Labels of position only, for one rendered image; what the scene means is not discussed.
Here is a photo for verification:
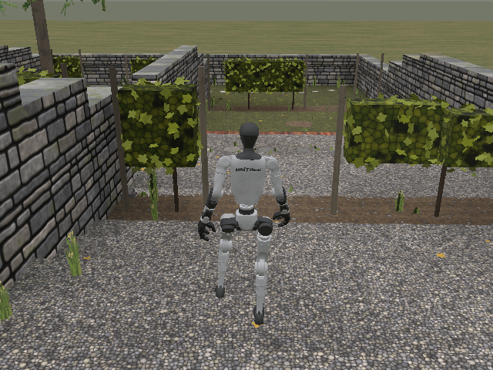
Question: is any robot left forearm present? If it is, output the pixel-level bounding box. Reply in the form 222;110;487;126
200;187;218;224

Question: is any robot torso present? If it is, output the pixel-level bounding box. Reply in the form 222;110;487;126
230;152;266;231

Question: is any right robot thigh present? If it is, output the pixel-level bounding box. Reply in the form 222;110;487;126
254;217;273;276

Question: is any right robot hand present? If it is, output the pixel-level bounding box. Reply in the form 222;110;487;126
273;211;290;227

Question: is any robot right forearm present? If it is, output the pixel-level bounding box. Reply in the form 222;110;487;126
276;186;290;214

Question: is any right robot upper arm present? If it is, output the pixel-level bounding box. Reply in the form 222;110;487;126
264;156;284;197

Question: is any left robot hand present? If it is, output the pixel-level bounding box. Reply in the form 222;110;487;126
198;220;216;241

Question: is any left robot upper arm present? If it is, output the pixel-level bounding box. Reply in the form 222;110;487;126
211;155;233;199

